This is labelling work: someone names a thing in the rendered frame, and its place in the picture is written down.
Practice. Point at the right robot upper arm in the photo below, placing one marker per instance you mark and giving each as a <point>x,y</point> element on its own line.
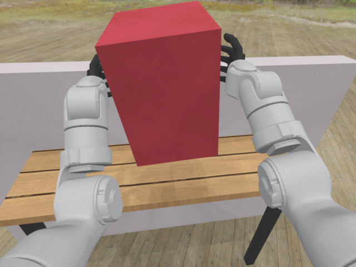
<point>298,184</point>

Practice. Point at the robot left hand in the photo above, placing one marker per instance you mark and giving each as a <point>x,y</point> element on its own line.
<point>96,70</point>

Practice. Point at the left robot upper arm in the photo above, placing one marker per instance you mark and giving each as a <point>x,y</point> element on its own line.
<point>84,208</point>

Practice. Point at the robot right hand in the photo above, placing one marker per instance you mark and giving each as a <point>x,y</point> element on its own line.
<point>235,53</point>

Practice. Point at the right robot forearm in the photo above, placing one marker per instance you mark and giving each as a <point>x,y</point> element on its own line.
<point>275,130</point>

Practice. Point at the left robot forearm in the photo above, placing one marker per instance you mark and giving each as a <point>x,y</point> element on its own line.
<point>85,124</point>

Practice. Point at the carton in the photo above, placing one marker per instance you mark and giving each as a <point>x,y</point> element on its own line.
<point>162,65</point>

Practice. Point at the table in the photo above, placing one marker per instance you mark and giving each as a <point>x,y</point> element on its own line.
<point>233,174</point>

